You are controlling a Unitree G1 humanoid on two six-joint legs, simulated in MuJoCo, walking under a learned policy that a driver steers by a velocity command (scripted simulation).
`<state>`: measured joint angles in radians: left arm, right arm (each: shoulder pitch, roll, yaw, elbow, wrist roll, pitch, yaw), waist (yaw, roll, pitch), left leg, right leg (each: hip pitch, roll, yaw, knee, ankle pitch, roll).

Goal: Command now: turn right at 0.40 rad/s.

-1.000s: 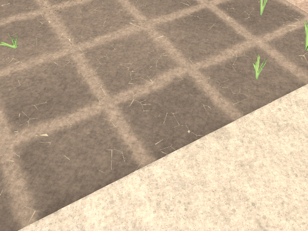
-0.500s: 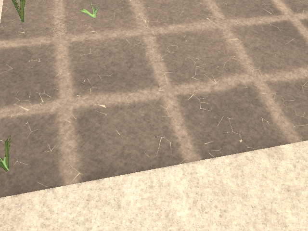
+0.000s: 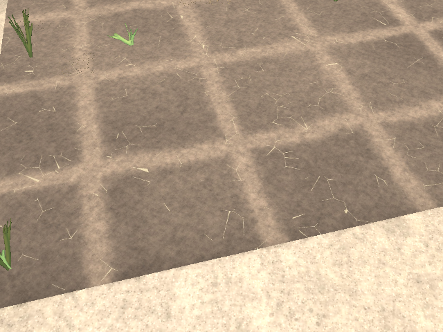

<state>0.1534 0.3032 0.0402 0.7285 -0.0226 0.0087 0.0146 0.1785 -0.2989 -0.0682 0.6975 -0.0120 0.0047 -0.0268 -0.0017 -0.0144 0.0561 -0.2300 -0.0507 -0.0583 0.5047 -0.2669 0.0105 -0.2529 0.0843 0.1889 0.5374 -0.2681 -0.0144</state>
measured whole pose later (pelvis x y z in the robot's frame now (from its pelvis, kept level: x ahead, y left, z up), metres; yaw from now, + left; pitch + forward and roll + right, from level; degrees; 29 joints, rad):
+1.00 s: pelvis +0.07 -0.06 +0.01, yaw -12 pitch +1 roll -1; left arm 0.17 0.32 0.05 0.68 -0.01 -0.08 -0.02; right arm 0.42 -0.26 -0.04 0.79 0.02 -0.06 0.00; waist -0.04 -0.03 0.00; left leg -0.10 -0.02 -0.10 0.38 -0.30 0.04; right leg -0.47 0.03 0.02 0.92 -0.38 -0.01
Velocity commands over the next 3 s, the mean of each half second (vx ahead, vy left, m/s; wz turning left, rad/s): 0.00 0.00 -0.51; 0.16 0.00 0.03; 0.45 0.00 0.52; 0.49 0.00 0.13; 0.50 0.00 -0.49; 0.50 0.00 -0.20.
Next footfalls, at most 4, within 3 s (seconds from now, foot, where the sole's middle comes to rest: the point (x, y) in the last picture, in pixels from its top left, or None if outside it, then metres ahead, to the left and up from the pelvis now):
0.34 right None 0.02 -0.15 -0.77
0.82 left None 0.07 0.06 -0.77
1.22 right None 0.29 -0.25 -0.77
1.72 left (220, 298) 0.58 0.03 -0.77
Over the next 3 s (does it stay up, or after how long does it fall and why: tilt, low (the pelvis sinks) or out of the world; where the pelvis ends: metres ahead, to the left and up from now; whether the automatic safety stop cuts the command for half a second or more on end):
stays up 1.18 -0.17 -0.05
